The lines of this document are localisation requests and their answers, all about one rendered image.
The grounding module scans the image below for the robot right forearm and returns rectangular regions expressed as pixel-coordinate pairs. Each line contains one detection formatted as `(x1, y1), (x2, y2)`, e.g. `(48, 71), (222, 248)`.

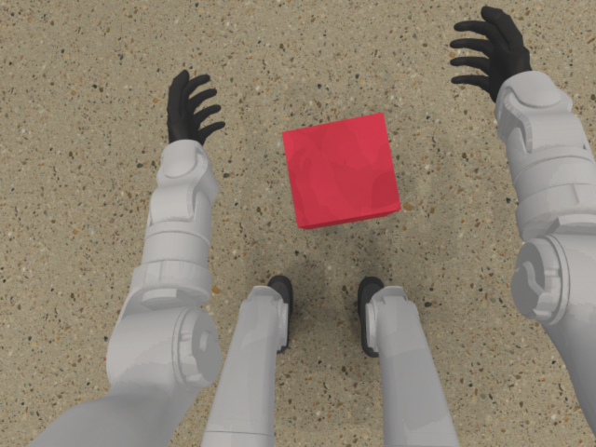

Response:
(494, 71), (596, 242)

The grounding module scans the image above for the robot left upper arm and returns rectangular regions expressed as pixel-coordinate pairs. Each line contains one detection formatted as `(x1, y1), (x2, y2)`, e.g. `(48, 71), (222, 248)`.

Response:
(26, 305), (223, 447)

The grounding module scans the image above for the robot left hand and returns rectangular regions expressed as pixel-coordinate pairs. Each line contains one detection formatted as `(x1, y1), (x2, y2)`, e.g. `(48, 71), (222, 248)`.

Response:
(167, 70), (225, 146)

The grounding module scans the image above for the left robot shin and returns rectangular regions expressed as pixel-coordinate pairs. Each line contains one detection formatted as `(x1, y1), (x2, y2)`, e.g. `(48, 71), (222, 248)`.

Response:
(238, 286), (284, 315)

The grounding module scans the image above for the carton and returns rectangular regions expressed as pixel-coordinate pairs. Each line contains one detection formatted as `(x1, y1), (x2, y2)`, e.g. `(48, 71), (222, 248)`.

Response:
(282, 112), (401, 230)

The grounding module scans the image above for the robot left forearm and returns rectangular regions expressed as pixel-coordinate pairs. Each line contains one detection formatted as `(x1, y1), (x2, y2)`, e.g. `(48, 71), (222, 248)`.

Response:
(106, 140), (219, 382)

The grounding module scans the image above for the robot right foot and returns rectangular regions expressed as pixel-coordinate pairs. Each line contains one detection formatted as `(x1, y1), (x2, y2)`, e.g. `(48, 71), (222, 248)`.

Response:
(358, 277), (385, 358)

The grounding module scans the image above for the robot right upper arm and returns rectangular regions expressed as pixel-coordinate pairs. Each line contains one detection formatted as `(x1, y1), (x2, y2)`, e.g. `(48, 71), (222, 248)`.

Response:
(510, 234), (596, 438)

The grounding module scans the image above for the robot right hand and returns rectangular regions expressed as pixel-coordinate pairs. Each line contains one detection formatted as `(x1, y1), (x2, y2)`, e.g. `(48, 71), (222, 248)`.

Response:
(450, 6), (533, 103)

